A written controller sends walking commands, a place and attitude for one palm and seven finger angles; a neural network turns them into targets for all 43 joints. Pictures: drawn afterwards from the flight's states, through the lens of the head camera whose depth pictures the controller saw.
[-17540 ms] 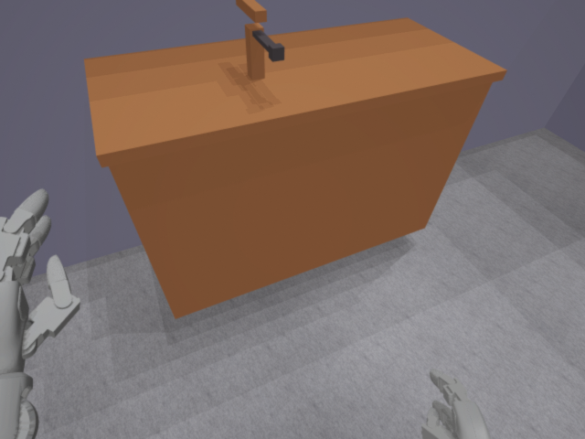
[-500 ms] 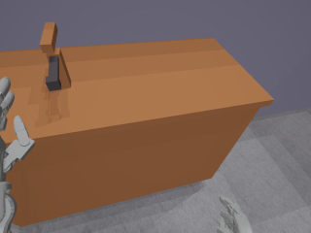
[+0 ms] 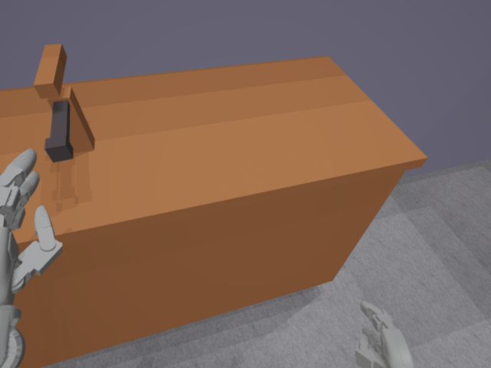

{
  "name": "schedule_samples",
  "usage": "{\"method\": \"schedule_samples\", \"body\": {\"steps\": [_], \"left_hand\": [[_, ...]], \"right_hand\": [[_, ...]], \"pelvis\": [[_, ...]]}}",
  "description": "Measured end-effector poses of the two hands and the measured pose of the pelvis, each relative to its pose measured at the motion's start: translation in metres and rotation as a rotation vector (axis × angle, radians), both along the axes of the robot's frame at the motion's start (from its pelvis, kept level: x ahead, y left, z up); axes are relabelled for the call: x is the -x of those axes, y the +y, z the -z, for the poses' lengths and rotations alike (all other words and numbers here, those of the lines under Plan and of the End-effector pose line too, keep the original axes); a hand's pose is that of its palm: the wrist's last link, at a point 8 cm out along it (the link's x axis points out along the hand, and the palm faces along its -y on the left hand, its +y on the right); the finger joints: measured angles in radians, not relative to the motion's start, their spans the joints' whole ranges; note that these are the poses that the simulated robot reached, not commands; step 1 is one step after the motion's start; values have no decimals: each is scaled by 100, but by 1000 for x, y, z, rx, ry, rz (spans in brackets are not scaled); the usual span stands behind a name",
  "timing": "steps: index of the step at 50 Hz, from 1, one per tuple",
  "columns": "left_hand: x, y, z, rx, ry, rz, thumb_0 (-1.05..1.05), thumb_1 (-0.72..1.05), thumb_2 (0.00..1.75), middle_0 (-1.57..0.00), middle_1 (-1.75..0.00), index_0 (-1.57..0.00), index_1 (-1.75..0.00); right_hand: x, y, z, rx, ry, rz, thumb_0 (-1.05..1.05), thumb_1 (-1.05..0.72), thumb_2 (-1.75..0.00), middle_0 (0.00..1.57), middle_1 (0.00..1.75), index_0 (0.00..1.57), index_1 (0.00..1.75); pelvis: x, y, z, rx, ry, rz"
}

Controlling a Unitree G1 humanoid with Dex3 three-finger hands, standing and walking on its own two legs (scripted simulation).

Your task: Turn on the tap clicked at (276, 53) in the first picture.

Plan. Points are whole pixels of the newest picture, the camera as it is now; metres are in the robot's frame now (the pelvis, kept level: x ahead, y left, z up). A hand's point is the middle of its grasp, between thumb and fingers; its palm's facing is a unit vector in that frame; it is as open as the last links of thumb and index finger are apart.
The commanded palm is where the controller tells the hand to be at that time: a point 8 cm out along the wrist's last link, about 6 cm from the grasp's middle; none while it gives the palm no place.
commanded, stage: come to a stop and stand still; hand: left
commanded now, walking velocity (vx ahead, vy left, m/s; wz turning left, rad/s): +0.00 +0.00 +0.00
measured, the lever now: (59, 148) +0.37 +0.33 +0.15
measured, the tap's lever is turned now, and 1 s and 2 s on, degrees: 4 4 4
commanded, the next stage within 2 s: look again from close up in 0.96 s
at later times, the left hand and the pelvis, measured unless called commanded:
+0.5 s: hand (59, 266) +0.20 +0.25 +0.13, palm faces +0.29 -0.87 -0.40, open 7.4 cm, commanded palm +0.15 +0.30 +0.17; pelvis -0.02 +0.02 -0.01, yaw -1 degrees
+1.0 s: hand (44, 249) +0.21 +0.27 +0.14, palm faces +0.39 -0.84 -0.37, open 7.4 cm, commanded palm +0.15 +0.29 +0.17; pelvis -0.01 +0.01 +0.00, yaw +0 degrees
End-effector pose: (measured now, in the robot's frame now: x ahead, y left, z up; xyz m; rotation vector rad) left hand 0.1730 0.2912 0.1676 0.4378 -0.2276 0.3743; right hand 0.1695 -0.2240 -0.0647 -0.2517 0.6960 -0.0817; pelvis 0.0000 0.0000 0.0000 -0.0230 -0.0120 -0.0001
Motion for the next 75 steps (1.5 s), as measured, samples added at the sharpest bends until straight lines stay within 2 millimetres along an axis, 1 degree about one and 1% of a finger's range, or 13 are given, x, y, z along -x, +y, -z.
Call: {"method": "schedule_samples", "body": {"steps": [10,13,16,23,27,32,37,42,50,57,71,73,75], "left_hand": [[1,5,6,30,25,-20,2,89,90,-21,-30,-21,-30],[-9,27,-19,-134,-73,-21,2,88,90,-22,-30,-21,-30],[-13,41,-24,-110,-124,-57,2,88,90,-21,-30,-21,-30],[5,1,12,-9,29,95,2,89,90,-20,-30,-20,-30],[14,13,22,-14,54,71,2,88,90,-21,-30,-21,-30],[15,34,8,-16,-62,-37,2,88,90,-22,-30,-21,-30],[12,22,-3,14,-134,-21,2,89,90,-21,-30,-21,-30],[3,11,7,23,-64,36,2,89,90,-21,-30,-21,-30],[0,20,11,-1,6,8,2,89,90,-21,-30,-21,-30],[3,15,0,-2,-36,4,2,89,90,-21,-30,-21,-30],[0,12,7,18,10,-18,2,89,90,-21,-30,-21,-30],[0,11,6,17,6,-16,2,89,90,-21,-30,-21,-30],[-9,17,-11,-109,-32,2,2,88,90,-21,-30,-21,-30]], "right_hand": [[-1,9,0,-10,4,-7,1,-90,-90,20,30,20,30],[2,14,4,14,26,-62,1,-90,-90,20,30,20,30],[6,16,4,-13,6,-49,1,-90,-90,20,30,20,30],[22,19,5,-46,-47,22,1,-90,-90,20,30,20,30],[32,22,5,-18,-11,27,1,-90,-90,20,30,20,30],[33,25,5,9,7,-21,1,-90,-90,20,30,20,30],[23,27,0,2,-22,-45,1,-90,-90,20,30,20,30],[13,27,-4,-9,-52,-29,1,-90,-90,20,30,20,30],[8,24,-3,-2,-22,-22,1,-90,-90,20,30,20,30],[5,21,1,2,2,-27,1,-90,-90,20,30,20,30],[3,17,3,-10,13,-10,1,-90,-90,20,30,20,30],[3,16,4,-8,17,-9,1,-90,-90,20,30,20,30],[4,19,4,25,17,-62,1,-90,-90,20,30,20,30]], "pelvis": [[1,3,-1,2,-1,-7],[10,0,2,8,13,-13],[16,5,3,5,8,7],[17,21,7,-4,-4,25],[18,19,7,-3,-12,16],[21,16,7,1,-22,2],[18,17,5,8,-20,5],[14,18,4,8,-11,11],[10,15,2,5,-4,6],[6,14,2,2,-3,-2],[2,9,0,1,3,-8],[2,9,0,2,4,-9],[5,6,2,2,0,-23]]}}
